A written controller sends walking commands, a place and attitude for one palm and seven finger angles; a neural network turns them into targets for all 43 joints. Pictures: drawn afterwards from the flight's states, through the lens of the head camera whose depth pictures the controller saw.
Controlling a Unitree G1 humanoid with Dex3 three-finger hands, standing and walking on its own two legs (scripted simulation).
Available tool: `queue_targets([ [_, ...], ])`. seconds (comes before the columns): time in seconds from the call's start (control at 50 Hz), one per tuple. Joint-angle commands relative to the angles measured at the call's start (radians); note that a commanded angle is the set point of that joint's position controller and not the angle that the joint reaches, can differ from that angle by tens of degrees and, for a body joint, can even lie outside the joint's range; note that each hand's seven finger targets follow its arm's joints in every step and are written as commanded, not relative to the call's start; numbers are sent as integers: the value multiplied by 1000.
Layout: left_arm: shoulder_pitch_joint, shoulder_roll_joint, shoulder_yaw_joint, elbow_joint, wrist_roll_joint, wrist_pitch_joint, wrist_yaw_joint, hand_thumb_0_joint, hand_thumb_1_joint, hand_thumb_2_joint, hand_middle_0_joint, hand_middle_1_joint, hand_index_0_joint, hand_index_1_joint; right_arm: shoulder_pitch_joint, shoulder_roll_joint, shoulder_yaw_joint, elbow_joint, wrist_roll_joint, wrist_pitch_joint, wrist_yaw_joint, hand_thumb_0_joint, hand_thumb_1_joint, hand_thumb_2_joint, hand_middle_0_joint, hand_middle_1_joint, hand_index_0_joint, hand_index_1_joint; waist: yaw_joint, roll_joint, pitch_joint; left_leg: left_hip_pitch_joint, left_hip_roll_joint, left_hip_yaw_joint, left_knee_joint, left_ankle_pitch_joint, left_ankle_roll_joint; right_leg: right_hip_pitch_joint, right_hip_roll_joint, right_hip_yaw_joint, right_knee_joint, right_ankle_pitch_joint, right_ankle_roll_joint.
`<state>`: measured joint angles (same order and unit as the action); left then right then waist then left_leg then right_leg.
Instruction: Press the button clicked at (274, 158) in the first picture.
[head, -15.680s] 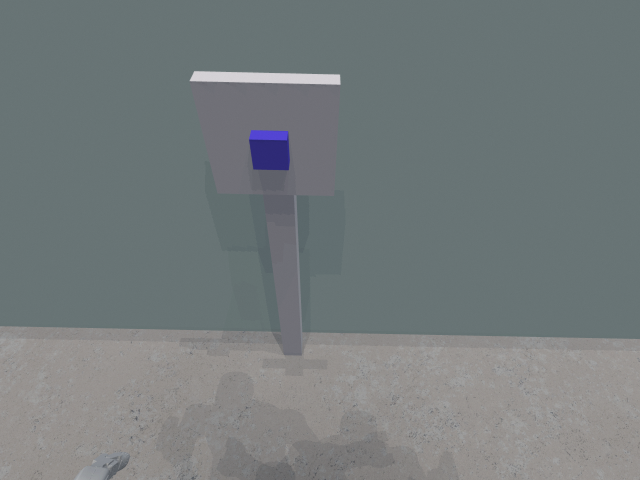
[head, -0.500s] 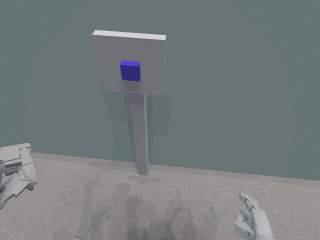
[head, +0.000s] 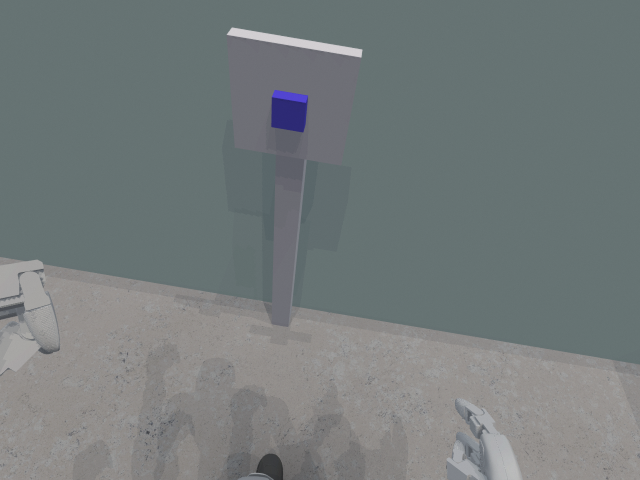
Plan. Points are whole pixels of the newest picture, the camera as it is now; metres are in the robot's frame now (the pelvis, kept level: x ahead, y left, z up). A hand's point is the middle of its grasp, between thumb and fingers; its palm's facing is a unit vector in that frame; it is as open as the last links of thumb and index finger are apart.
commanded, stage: step back with the hand held close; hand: left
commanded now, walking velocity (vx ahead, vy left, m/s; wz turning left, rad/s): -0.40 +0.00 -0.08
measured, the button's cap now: (289, 110) +0.68 +0.11 +0.10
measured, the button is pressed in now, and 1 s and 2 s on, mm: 0 0 0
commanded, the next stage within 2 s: stop stepping back and stand still in 0.08 s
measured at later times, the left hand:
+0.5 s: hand out of the picture +0.04 +0.21 +0.18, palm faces +0.26 -0.85 -0.45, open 3.1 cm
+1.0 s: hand out of the picture -0.03 +0.24 +0.17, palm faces +0.40 -0.78 -0.49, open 3.1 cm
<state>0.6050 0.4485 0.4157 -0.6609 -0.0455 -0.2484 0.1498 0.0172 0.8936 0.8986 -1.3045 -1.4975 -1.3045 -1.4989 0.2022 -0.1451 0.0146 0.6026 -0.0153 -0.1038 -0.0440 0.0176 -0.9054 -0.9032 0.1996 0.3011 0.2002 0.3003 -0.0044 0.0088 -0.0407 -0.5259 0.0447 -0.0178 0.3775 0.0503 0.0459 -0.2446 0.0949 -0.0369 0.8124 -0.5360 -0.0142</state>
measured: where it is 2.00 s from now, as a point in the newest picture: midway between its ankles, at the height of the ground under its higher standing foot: outside the picture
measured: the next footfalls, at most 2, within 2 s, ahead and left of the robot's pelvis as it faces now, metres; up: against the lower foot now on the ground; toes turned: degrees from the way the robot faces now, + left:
right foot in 0.08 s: -0.13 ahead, -0.12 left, -0.01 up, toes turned -5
left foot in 0.20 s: +0.13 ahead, +0.07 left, +0.00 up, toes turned -4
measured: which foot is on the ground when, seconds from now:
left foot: down 0.00-0.10, up 0.12-0.18, down 0.20-0.38, up 0.40-0.62, down 0.64-0.88, up 0.90-1.00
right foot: up 0.00-0.06, down 0.08-0.20, up 0.22-0.36, down 0.38-0.64, up 0.66-0.86, down 0.88-1.00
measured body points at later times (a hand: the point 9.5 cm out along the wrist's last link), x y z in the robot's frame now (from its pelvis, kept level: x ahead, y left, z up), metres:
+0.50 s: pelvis -0.14 +0.00 +0.00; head -0.17 +0.02 +0.45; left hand +0.02 +0.26 +0.20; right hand -0.02 -0.27 -0.07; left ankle -0.07 +0.10 -0.65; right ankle -0.09 -0.10 -0.73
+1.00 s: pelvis -0.22 +0.00 +0.00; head -0.23 -0.01 +0.45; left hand -0.06 +0.28 +0.20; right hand -0.09 -0.24 -0.11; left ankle -0.19 +0.14 -0.66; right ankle -0.19 -0.08 -0.73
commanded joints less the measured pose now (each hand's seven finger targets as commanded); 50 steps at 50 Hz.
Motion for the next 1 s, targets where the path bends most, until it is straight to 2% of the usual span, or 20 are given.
queue_targets([
  [0.0, 2, 128, 57, -247, -26, -75, 0, 0, 900, 900, -1300, -1500, -1300, -1500, -65, -160, -66, -106, -13, -59, 4, 0, -900, -900, 200, 300, 200, 300, 14, 249, -192, 349, 112, -97, -173, -314, -98, 43, -16, -40, -494, 36, -42],
  [0.08, -91, 234, 147, -228, -36, -101, 13, 0, 900, 900, -1300, -1500, -1300, -1500, -117, -135, -38, -99, -8, -37, -31, 0, -900, -900, 200, 300, 200, 300, 17, -112, -83, 373, -30, 39, 465, -366, -84, -254, -382, 156, -599, 574, -112],
  [0.14, -106, 147, 70, -163, -28, -52, -16, 0, 900, 900, -1300, -1500, -1300, -1500, -108, -161, -45, -116, 10, -35, -60, 0, -900, -900, 200, 300, 200, 300, -31, -100, -91, 443, -22, 26, 164, 67, -50, -146, -217, 2, -279, 830, -9],
  [0.18, -126, 151, 76, -157, -36, -30, -29, 0, 900, 900, -1300, -1500, -1300, -1500, -104, -185, -44, -125, 0, -46, -48, 0, -900, -900, 200, 300, 200, 300, -8, 267, -174, 578, 190, -280, -31, 620, 75, -196, -1, 17, 84, 144, 47],
  [0.24, -49, 127, 84, -44, -37, -11, -17, 0, 900, 900, -1300, -1500, -1300, -1500, -112, -191, -47, -127, -4, -59, -24, 0, -900, -900, 200, 300, 200, 300, 17, 173, -93, 156, 234, -321, -287, -573, 57, -9, -23, 81, 156, -69, 1],
  [0.3, 79, 147, 130, -122, -33, 8, -7, 0, 900, 900, -1300, -1500, -1300, -1500, -131, -184, -56, -185, 9, -22, -16, 0, -900, -900, 200, 300, 200, 300, 30, 218, -106, -38, 81, -79, -265, -687, -41, 240, 19, -96, -146, -16, -24],
  [0.34, 146, 146, 107, -188, -10, 17, -6, 0, 900, 900, -1300, -1500, -1300, -1500, -132, -158, -57, -206, 26, 2, -16, 0, -900, -900, 200, 300, 200, 300, 24, -46, -47, -6, -91, 99, 264, -572, -86, 20, -187, 92, -487, -109, -76],
  [0.36, 136, 166, 110, -238, -5, 24, -7, 0, 900, 900, -1300, -1500, -1300, -1500, -149, -160, -70, -203, 23, 18, -19, 0, -900, -900, 200, 300, 200, 300, 28, -258, 4, 50, -145, 43, 718, -508, -91, -341, -454, 504, -737, -332, -140],
  [0.38, 51, 160, 101, -290, -1, 19, -5, 0, 900, 900, -1300, -1500, -1300, -1500, -120, -163, -70, -161, -7, 29, -18, 0, -900, -900, 200, 300, 200, 300, 0, -195, 34, -9, -117, -2, 927, -440, -92, -438, -511, 506, -738, -316, -160],
  [0.46, -55, 134, 94, -132, 18, 13, 18, 0, 900, 900, -1300, -1500, -1300, -1500, -74, -160, -57, -128, -10, 0, -48, 0, -900, -900, 200, 300, 200, 300, -44, -136, 22, 103, 5, 10, 798, -369, -59, -446, -366, 216, -678, -300, -85],
  [0.58, -248, 69, -7, -58, 41, -3, 43, 0, 900, 900, -1300, -1500, -1300, -1500, -22, -191, -55, -92, -9, -79, -77, 0, -900, -900, 200, 300, 200, 300, -32, 41, -24, 314, -37, 103, 18, -504, 11, -128, -270, 54, -363, -90, -34],
  [0.62, -232, 59, -6, -123, 48, -17, 42, 0, 900, 900, -1300, -1500, -1300, -1500, -8, -216, -65, -128, -3, -93, -66, 0, -900, -900, 200, 300, 200, 300, -23, 389, 45, 312, 241, -375, -189, -727, 140, -321, -85, -58, 119, 9, 36],
  [0.64, -221, 98, 31, -157, 60, -27, 35, 0, 900, 900, -1300, -1500, -1300, -1500, -22, -200, -68, -131, -4, -100, -50, 0, -900, -900, 200, 300, 200, 300, -27, 311, 66, 220, 311, -454, -226, -659, 202, -350, -87, 8, 317, 52, 32],
  [0.66, -98, 129, 86, -91, 67, -27, 25, 0, 900, 900, -1300, -1500, -1300, -1500, -31, -188, -82, -106, -2, -101, -36, 0, -900, -900, 200, 300, 200, 300, -14, 166, 2, 248, 262, -315, -147, -445, 186, -326, -95, 5, 389, 111, 26],
  [0.7, -47, 148, 107, -223, 49, -44, 16, 0, 900, 900, -1300, -1500, -1300, -1500, -53, -178, -76, -128, 8, -105, -5, 0, -900, -900, 200, 300, 200, 300, -11, 173, 45, 174, 259, -362, -167, -547, 181, -353, -142, 43, 326, 145, 24],
  [0.8, 62, 108, 93, -98, 36, -33, 23, 0, 900, 900, -1300, -1500, -1300, -1500, -77, -178, -62, -133, -2, -54, -28, 0, -900, -900, 200, 300, 200, 300, 14, 201, 44, -171, 134, -88, -37, -737, 57, 230, -75, -78, -181, 43, -10],
  [0.82, 43, 106, 90, -74, 37, -24, 23, 0, 900, 900, -1300, -1500, -1300, -1500, -87, -174, -65, -131, 2, -41, -31, 0, -900, -900, 200, 300, 200, 300, 23, 97, 32, -235, 76, -41, 149, -712, 28, 300, -110, -13, -292, -9, -34],
  [0.86, -31, 144, 114, -36, 25, -10, 14, 0, 900, 900, -1300, -1500, -1300, -1500, -98, -178, -93, -133, 20, -25, -34, 0, -900, -900, 200, 300, 200, 300, 8, -343, 59, -300, -64, 8, 775, -580, -24, 123, -492, 666, -658, -214, -194],
  [0.88, -95, 165, 137, -63, 13, -35, 9, 0, 900, 900, -1300, -1500, -1300, -1500, -77, -189, -92, -104, 2, -35, -37, 0, -900, -900, 200, 300, 200, 300, -24, -229, 86, -256, -34, -19, 886, -469, -38, 58, -484, 583, -646, 74, -190],
  [0.98, -54, 65, 48, -16, 19, -44, 0, 0, 900, 900, -1300, -1500, -1300, -1500, -78, -158, -61, -81, 1, -33, -36, 0, -900, -900, 200, 300, 200, 300, -27, -113, 59, 4, 20, 32, 656, -313, -40, -150, -377, 236, -631, -21, -139],
])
